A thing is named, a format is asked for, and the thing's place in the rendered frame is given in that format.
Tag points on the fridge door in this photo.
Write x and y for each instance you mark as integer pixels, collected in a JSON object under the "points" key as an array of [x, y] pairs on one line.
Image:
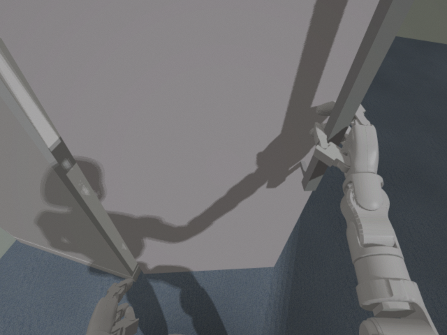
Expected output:
{"points": [[189, 118]]}

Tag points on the right robot hand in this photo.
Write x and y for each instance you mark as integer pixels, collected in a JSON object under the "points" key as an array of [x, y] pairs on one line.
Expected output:
{"points": [[359, 142]]}

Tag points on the right robot forearm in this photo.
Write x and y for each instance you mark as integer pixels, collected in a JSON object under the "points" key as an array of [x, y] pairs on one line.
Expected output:
{"points": [[384, 285]]}

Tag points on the left robot hand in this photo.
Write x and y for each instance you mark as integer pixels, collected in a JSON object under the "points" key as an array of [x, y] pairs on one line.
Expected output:
{"points": [[107, 314]]}

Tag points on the handle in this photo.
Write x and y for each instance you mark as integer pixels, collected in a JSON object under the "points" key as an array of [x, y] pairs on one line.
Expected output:
{"points": [[380, 34]]}

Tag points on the robot right upper arm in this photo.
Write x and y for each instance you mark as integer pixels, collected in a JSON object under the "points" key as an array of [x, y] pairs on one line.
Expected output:
{"points": [[394, 326]]}

